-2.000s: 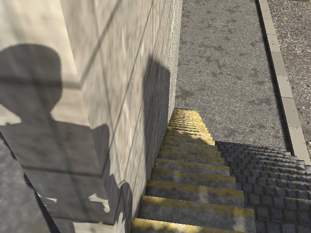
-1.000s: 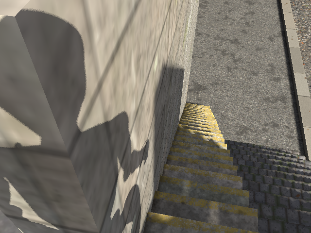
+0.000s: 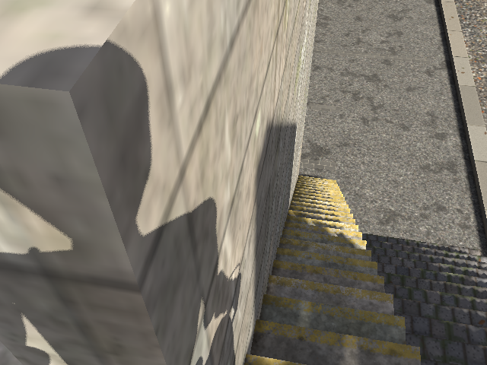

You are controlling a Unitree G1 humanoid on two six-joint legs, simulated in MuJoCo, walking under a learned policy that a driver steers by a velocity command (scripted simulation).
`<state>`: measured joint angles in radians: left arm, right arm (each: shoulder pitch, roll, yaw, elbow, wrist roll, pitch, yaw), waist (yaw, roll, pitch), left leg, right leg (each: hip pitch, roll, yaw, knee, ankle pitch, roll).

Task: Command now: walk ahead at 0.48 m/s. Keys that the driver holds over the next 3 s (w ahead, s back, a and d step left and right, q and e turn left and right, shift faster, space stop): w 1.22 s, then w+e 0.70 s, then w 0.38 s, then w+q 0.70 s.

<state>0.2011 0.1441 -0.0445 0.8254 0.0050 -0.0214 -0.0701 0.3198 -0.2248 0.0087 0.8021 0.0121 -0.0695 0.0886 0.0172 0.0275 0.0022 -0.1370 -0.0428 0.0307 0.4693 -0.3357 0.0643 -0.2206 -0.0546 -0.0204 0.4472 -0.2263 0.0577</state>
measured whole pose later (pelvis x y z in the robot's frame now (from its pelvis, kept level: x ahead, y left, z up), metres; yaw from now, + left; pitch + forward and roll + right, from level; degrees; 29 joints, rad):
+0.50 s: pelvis -0.02 +0.00 +0.00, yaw +0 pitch -2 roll +1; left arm 0.13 0.19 -0.03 0.95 0.02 -0.02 -0.05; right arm 0.24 -0.23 0.02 0.89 0.01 -0.04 0.04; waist 0.03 0.01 0.00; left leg -0.09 -0.09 0.04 0.38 -0.26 0.07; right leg -0.22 -0.10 -0.01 0.45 -0.20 0.07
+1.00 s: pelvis +0.00 -0.01 +0.01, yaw +1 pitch -1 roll -1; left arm 0.19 0.16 -0.03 0.98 0.01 0.00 -0.07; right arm 0.30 -0.23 0.01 0.98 0.01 -0.06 0.11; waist 0.03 0.03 0.01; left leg -0.06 -0.04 0.02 0.36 -0.28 0.05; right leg -0.14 -0.05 -0.04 0.33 -0.17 0.05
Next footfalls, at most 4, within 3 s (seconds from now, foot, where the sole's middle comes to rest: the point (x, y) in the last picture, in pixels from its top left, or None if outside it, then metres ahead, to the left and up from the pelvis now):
1.90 right None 0.07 -0.25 -0.78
2.46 left None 0.31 -0.20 -0.98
2.72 right None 0.36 -0.47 -0.98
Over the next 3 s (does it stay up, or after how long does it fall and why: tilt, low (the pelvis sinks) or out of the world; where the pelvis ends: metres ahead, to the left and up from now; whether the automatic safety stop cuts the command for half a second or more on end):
stays up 0.38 -0.36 -0.33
